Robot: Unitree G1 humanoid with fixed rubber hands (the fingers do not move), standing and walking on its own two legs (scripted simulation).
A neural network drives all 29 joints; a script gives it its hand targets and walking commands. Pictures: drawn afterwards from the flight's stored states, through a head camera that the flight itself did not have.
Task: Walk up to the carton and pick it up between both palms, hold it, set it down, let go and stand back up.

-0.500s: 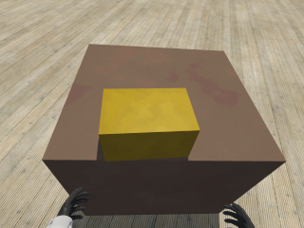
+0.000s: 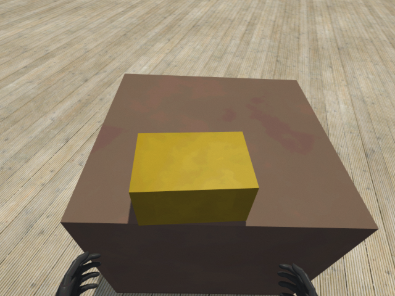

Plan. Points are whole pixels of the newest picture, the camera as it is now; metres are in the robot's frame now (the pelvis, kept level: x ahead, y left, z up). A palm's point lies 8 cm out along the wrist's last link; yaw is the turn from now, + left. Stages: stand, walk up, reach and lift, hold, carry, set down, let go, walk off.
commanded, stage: reach and lift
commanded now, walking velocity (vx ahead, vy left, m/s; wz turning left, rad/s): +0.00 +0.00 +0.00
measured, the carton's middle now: (192, 177) +0.43 +0.01 -0.02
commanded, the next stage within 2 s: none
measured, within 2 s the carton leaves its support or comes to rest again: neither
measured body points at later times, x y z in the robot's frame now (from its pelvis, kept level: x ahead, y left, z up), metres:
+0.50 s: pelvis +0.03 -0.01 +0.00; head +0.00 +0.00 +0.45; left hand +0.19 +0.25 -0.02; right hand +0.21 -0.22 -0.02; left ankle +0.02 +0.11 -0.75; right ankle -0.02 -0.11 -0.75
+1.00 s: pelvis +0.01 -0.02 +0.00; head +0.00 +0.00 +0.45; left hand +0.26 +0.26 +0.03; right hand +0.29 -0.21 +0.03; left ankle +0.02 +0.11 -0.75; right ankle -0.02 -0.11 -0.75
